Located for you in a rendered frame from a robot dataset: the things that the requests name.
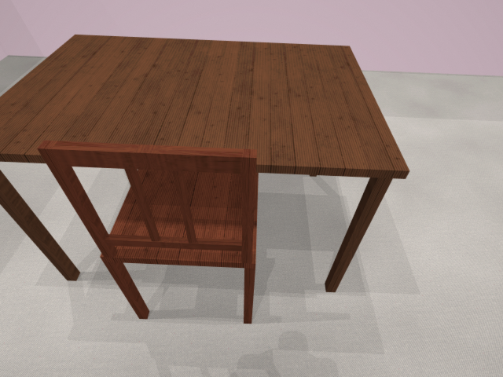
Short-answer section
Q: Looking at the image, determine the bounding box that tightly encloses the chair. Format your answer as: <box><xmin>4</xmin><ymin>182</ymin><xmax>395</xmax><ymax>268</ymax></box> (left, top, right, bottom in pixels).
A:
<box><xmin>37</xmin><ymin>141</ymin><xmax>259</xmax><ymax>324</ymax></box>

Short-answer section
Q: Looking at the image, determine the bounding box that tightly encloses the table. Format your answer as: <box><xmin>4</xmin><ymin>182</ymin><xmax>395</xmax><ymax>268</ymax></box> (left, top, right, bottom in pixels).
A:
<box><xmin>0</xmin><ymin>35</ymin><xmax>409</xmax><ymax>292</ymax></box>

